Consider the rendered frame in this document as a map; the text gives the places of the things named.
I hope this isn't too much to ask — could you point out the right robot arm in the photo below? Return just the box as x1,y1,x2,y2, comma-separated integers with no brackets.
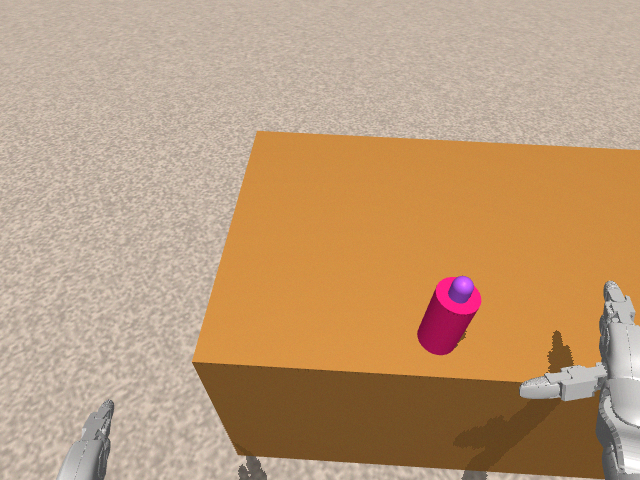
596,378,640,480

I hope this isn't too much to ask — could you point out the bottle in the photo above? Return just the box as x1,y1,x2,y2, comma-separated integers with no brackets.
417,276,481,355

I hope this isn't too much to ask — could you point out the left robot hand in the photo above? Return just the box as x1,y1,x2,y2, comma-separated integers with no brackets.
56,400,114,480

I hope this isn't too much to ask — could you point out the right robot hand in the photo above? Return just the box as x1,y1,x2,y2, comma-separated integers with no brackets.
519,281,640,401

